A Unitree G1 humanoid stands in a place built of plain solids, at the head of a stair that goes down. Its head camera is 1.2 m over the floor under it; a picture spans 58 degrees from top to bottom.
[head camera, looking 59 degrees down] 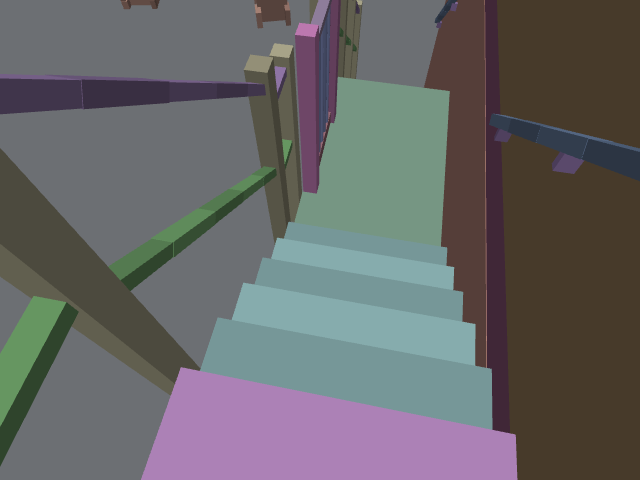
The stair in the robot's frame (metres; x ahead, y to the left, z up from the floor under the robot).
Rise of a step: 0.17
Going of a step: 0.21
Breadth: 0.90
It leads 11 degrees to the right of straight ahead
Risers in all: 6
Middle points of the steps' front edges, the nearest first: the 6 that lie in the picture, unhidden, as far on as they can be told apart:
0.23 -0.06 0.00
0.44 -0.10 -0.17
0.65 -0.14 -0.34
0.86 -0.18 -0.52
1.07 -0.22 -0.69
1.28 -0.26 -0.86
